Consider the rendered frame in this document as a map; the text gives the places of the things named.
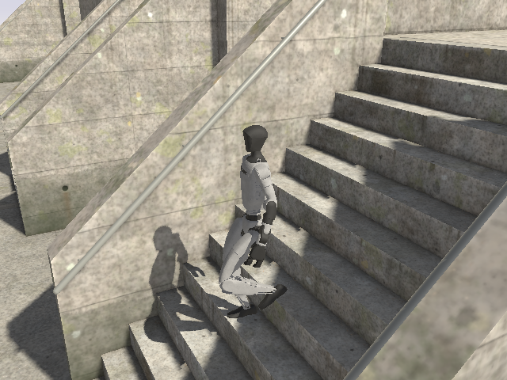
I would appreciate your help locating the robot right shin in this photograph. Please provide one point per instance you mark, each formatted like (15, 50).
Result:
(243, 299)

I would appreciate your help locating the left robot upper arm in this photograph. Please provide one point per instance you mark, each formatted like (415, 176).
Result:
(263, 175)

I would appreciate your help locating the robot left forearm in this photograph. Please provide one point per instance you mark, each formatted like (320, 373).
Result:
(267, 222)

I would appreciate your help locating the left robot hand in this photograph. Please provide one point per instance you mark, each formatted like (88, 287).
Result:
(257, 253)

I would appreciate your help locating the right robot thigh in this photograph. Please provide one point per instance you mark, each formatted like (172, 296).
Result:
(233, 236)

